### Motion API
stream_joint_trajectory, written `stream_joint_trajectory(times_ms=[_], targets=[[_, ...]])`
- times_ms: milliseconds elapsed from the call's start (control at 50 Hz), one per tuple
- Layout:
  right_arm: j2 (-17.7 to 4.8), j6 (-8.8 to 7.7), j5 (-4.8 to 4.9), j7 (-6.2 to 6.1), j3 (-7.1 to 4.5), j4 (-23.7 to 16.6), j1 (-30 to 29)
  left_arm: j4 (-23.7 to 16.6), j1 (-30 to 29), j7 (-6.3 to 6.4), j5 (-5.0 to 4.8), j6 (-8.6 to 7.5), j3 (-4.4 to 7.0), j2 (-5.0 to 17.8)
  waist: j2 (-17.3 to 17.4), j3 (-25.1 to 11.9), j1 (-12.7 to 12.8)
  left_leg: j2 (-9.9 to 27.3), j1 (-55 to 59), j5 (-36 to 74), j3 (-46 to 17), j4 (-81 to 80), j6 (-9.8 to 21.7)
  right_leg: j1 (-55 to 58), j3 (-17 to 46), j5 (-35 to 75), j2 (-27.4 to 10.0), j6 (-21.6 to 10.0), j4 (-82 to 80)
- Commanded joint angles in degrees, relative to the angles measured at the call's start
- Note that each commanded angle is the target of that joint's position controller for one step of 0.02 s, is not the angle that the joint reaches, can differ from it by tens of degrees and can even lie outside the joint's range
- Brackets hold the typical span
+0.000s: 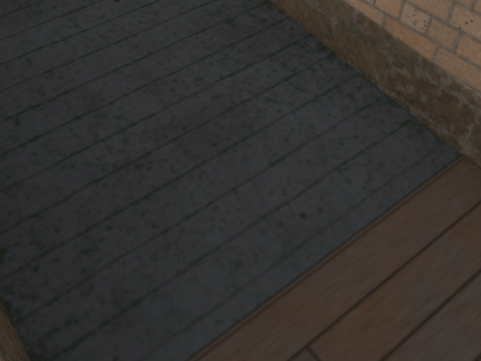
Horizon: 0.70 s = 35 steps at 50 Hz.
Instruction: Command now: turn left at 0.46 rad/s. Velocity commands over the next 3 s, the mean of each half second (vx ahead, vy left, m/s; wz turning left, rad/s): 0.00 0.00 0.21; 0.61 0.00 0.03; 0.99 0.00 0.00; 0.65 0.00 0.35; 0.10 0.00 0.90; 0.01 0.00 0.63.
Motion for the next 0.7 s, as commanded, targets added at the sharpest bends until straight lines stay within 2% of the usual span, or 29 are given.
stream_joint_trajectory(times_ms=[20, 40, 60, 80, 100, 120, 140, 160, 180, 200, 240, 260, 300, 340, 360, 400, 440, 460, 480, 500, 520, 540, 560, 580, 600, 620, 680, 700], targets=[[1.3, -0.99, -1.17, 2.19, 1.51, -4.2, 0.1, -3.8, -2.5, -0.48, 0.2, 3.72, 2.68, 9.1, -13.6, -9.6, -0.4, 0.8, 7.7, -0.2, 8.0, -10.8, 0.7, 4.7, 3.5, 25.9, -7.9, -12.8, -6.8], [0.1, -1.51, -1.54, 2.66, 1.33, -3.9, -0.3, -4.3, -1.9, -1.03, -0.08, 4.2, 2.72, 9.5, -11.4, -11.1, 0.7, 2.2, 8.1, 2.3, 6.7, -15.4, 1.9, 7.9, 5.8, 24.6, -10.3, -13.9, -6.5], [-0.6, -1.7, -1.77, 2.79, 1.04, -2.8, 1.2, -4.3, -1.7, -1.38, -0.75, 3.95, 2.7, 9.9, -11.7, -10.9, 0.6, 3.4, 8.9, 3.6, 5.4, -21.7, 3.1, 9.4, 8.3, 22.4, -12.5, -14.6, -6.6], [-1.2, -1.78, -1.91, 2.48, 0.8, -1.3, 3.6, -4.1, -1.6, -1.57, -1.59, 3.55, 2.43, 9.6, -10.0, -10.6, -0.2, 3.8, 11.7, 8.7, 4.8, -30.3, 4.4, 9.6, 9.4, 19.6, -13.1, -14.1, -5.7], [-1.3, -1.96, -2.57, 1.94, 0.76, -0.3, 4.8, -3.4, -0.1, -1.84, -2.19, 3.05, 1.54, 7.6, -6.9, -10.5, -1.2, 3.0, 14.8, 12.9, 3.8, -38.5, 6.0, 8.9, 9.4, 15.4, -11.9, -12.1, -3.8], [-4.2, -2.0, -3.04, 1.32, 0.48, -1.0, 3.9, -2.0, 3.5, -2.42, -1.84, 2.19, 0.81, 5.6, 0.2, -9.6, -0.4, 8.1, 20.2, 22.6, -4.1, -43.6, 7.6, 3.4, 6.4, 5.1, -8.8, -7.2, 0.4], [-9.7, -1.3, -3.51, 0.41, -0.26, -1.8, 3.8, -2.0, 6.9, -3.4, 1.0, 0.88, 0.0, 3.3, 15.2, -10.6, 1.6, 20.4, 27.3, 53.1, -15.9, -38.3, 11.6, -6.8, 0.9, -14.9, -4.0, -2.1, 8.2], [-5.8, -1.8, -5.59, 0.61, 0.69, -1.2, 3.1, -2.5, 3.3, -3.26, 0.1, 0.85, 1.45, 6.3, 14.5, -9.2, -1.2, 22.7, 19.7, 54.3, -18.0, -37.8, 17.8, -7.5, 2.3, -18.2, -3.6, 0.5, 11.7], [-3.5, -2.66, -5.65, 0.95, 1.32, -0.7, 2.3, -2.6, 1.9, -3.12, -0.46, 1.38, 1.99, 8.0, 10.5, -8.5, -1.9, 21.1, 19.5, 50.5, -16.4, -38.4, 19.2, -7.4, 2.6, -18.5, -3.7, 1.5, 16.8], [-1.8, -3.38, -5.04, 1.06, 1.85, 0.7, 2.3, -2.6, 1.4, -2.96, -0.54, 2.12, 2.22, 7.3, 8.9, -8.6, -2.1, 19.8, 19.9, 48.1, -14.9, -38.7, 18.6, -8.4, 3.1, -18.0, -3.7, 2.3, 19.9], [-1.3, -4.29, -4.01, 1.57, 2.13, 2.4, 0.8, -1.6, 4.2, -2.29, -0.45, 4.06, 2.76, 6.6, 7.4, -7.8, -1.2, 18.1, 18.5, 50.3, -12.2, -37.9, 17.5, -8.2, 4.0, -16.4, -3.7, 4.3, 25.8], [-0.6, -4.6, -3.63, 1.71, 2.45, 2.6, 0.2, -2.1, 3.9, -2.17, -0.61, 4.07, 2.94, 5.8, 8.5, -7.6, -0.8, 16.7, 16.0, 48.4, -9.8, -38.4, 18.4, -6.3, 2.8, -16.6, -3.1, 4.8, 29.6], [0.6, -4.56, -3.83, 1.85, 2.75, 3.7, -0.9, -2.0, 5.3, -1.99, -0.88, 4.24, 3.06, 4.8, 8.0, -7.1, -0.4, 15.2, 14.3, 45.7, -7.7, -38.3, 18.2, -5.1, 2.5, -15.8, -2.8, 5.5, 30.7], [0.6, -4.23, -3.57, 1.92, 2.57, 4.8, -1.0, -2.9, 4.6, -1.8, -0.81, 4.36, 2.58, 3.0, 8.0, -6.9, -1.0, 13.9, 16.0, 45.4, -6.8, -36.8, 17.1, -4.8, 1.8, -15.0, -3.2, 5.5, 24.9], [0.7, -3.82, -3.8, 1.89, 2.4, 6.2, 0.3, -2.1, 6.0, -1.76, -0.74, 4.62, 2.21, 2.3, 6.7, -7.4, -1.8, 14.3, 18.4, 50.1, -7.8, -35.3, 16.0, -4.4, 2.5, -13.9, -3.5, 5.7, 21.0], [0.3, -3.42, -3.46, 1.9, 2.11, 7.8, 0.6, -2.0, 7.6, -1.78, -1.2, 4.94, 2.14, 2.5, 7.6, -8.9, -2.0, 14.6, 20.3, 54.8, -8.6, -33.9, 15.8, -1.8, 1.5, -13.1, -3.1, 6.1, 15.7], [0.8, -3.34, -3.0, 1.95, 2.24, 9.2, -0.7, -1.6, 9.6, -1.91, -1.45, 5.23, 2.13, 2.8, 8.2, -9.1, -1.7, 14.8, 20.1, 52.0, -9.9, -33.7, 15.7, 0.7, 1.0, -10.7, -3.1, 5.5, 8.6], [1.3, -3.31, -2.58, 1.97, 2.43, 9.9, -2.1, -1.1, 11.3, -2.08, -1.24, 5.22, 1.98, 2.5, 7.5, -8.7, -0.5, 13.9, 19.0, 48.0, -9.6, -33.3, 14.6, 3.5, 0.6, -4.8, -3.2, 4.7, 1.0], [1.5, -3.49, -2.19, 2.11, 2.58, 10.9, -1.8, -0.8, 12.4, -2.29, -0.51, 5.05, 1.75, 2.8, 6.1, -8.4, -0.2, 12.5, 17.0, 41.4, -9.0, -33.7, 12.3, 7.7, 1.1, 4.0, -3.8, 3.5, -5.2], [1.7, -4.12, -2.56, 2.42, 2.64, 12.0, -0.3, -1.2, 12.1, -2.39, 0.5, 4.91, 2.0, 5.5, 0.7, -8.3, -1.7, 9.3, 14.3, 33.6, -6.1, -32.5, 9.4, 11.0, 3.1, 13.0, -5.8, 2.3, -4.1], [-0.5, -5.11, -1.64, 1.58, 1.34, 13.0, 3.0, -0.9, 9.1, -1.37, -0.44, 2.83, 2.04, 7.1, -7.0, -6.7, -3.8, 4.4, 12.6, 22.5, -1.1, -33.8, 5.9, 10.5, 2.5, 15.0, -6.5, 1.1, -0.4], [-0.1, -5.42, -1.85, 0.7, 1.35, 13.9, 1.2, -0.3, 9.0, -1.27, -0.28, 1.61, 1.22, 4.8, -8.9, -5.9, -2.3, 3.3, 15.0, 17.6, 1.1, -34.4, 3.5, 6.4, 3.3, 9.1, -6.2, 0.4, -1.7], [-0.3, -5.38, -1.81, -0.17, 0.96, 14.1, -1.5, 0.6, 9.1, -1.03, 0.07, 0.76, 0.67, 3.8, -7.6, -3.3, -1.4, 3.2, 15.6, 17.1, 1.6, -34.2, 2.3, 3.8, 4.1, 6.6, -5.9, 0.4, -3.3], [0.6, -5.12, -1.7, -0.99, 0.79, 14.5, -2.4, 1.3, 8.9, -0.65, 0.28, 0.06, 0.4, 4.1, -6.7, -2.0, -1.5, 3.3, 16.2, 18.4, 1.7, -34.4, 1.9, 2.4, 4.3, 6.5, -5.9, 0.5, -4.0], [0.7, -4.66, -1.66, -1.44, 0.36, 15.1, -2.4, 2.1, 9.2, -0.21, -0.13, -0.68, 0.32, 4.4, -6.9, -0.9, -1.4, 3.2, 16.7, 18.8, 1.4, -34.9, 1.3, 1.9, 3.6, 5.9, -5.4, 0.8, -4.2], [1.4, -4.39, -1.55, -1.72, 0.34, 15.9, -1.5, 3.0, 10.4, 0.08, -0.36, -1.34, -0.02, 4.0, -7.5, -0.9, -1.4, 3.2, 17.5, 19.1, 1.4, -35.2, 0.8, 1.9, 3.7, 4.5, -5.1, 0.9, -4.8], [1.1, -3.81, -1.46, -1.94, -0.25, 18.3, -0.6, 4.2, 10.2, 0.25, -0.77, -2.17, -0.61, 3.5, -7.0, -0.1, -1.5, 3.4, 18.1, 19.3, 1.6, -35.9, 0.0, 2.0, 4.6, 2.0, -5.1, 0.5, -6.1], [0.9, -2.68, -0.28, -0.17, -0.55, 11.2, -13.8, 1.5, 7.3, -1.67, -2.27, -1.75, 1.57, 10.1, -18.0, 1.9, 2.6, -0.9, 5.8, 3.1, 10.6, -23.0, 2.6, -0.2, 10.6, -33.8, -7.7, -4.2, -14.1]])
